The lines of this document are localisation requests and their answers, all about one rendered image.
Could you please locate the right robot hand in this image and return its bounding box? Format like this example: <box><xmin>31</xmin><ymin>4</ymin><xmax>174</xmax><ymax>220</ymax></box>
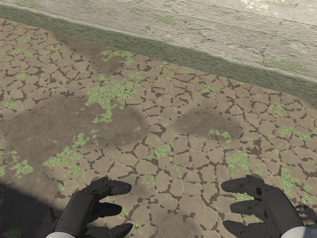
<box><xmin>221</xmin><ymin>175</ymin><xmax>305</xmax><ymax>238</ymax></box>

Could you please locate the robot right forearm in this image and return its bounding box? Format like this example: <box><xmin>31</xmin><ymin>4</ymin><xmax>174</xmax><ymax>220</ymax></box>
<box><xmin>280</xmin><ymin>226</ymin><xmax>317</xmax><ymax>238</ymax></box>

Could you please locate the left robot hand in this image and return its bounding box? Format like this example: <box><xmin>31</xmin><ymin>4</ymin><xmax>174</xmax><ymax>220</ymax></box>
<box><xmin>54</xmin><ymin>177</ymin><xmax>134</xmax><ymax>238</ymax></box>

